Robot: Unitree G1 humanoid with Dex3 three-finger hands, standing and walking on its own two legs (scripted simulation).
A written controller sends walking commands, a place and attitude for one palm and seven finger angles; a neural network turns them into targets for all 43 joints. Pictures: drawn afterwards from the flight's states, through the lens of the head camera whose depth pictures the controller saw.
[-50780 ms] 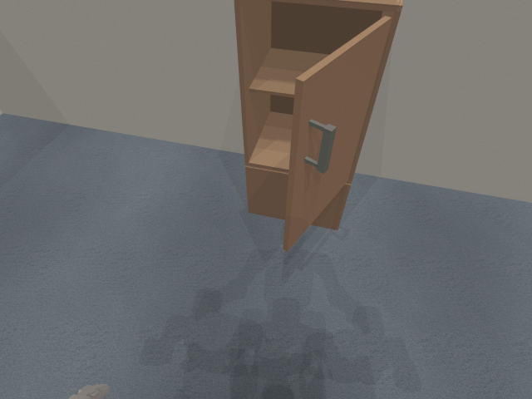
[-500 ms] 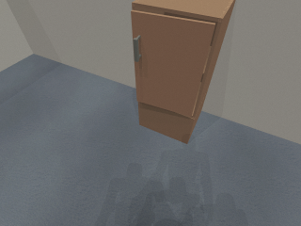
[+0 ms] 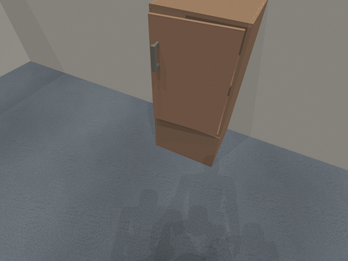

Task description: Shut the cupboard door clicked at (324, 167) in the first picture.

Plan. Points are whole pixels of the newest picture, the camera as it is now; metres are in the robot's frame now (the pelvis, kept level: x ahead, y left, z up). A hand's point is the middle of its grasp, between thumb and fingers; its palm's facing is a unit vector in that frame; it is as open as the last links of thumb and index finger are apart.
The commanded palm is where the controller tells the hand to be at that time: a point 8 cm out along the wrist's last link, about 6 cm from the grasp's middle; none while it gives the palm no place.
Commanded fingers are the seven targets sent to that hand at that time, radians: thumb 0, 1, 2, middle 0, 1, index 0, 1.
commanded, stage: look to check the result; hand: left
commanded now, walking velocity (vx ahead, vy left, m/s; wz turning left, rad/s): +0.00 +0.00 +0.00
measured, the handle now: (155, 56) +0.94 +0.12 +0.00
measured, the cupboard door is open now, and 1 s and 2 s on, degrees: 4 4 4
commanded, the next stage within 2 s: walk to a spot facing it in 0.54 s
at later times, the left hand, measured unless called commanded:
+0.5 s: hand out of the picture +0.01 +0.19 -0.17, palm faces +0.00 -0.98 -0.22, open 7.4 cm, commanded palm none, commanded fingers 0.00 0.90 0.90 -0.20 -0.30 -0.20 -0.30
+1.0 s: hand out of the picture +0.05 +0.21 -0.20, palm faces +0.17 -0.96 -0.23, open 7.4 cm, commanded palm none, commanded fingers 0.00 0.90 0.90 -0.20 -0.30 -0.20 -0.30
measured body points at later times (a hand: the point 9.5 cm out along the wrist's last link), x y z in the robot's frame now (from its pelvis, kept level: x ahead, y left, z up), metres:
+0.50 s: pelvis +0.01 +0.00 +0.00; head +0.02 +0.00 +0.45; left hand +0.01 +0.24 -0.16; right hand +0.02 -0.24 -0.15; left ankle +0.05 +0.10 -0.74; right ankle +0.00 -0.13 -0.74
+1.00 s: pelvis +0.02 +0.01 -0.02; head +0.04 +0.03 +0.43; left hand +0.04 +0.26 -0.18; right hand +0.08 -0.24 -0.17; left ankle +0.04 +0.10 -0.74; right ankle +0.00 -0.13 -0.74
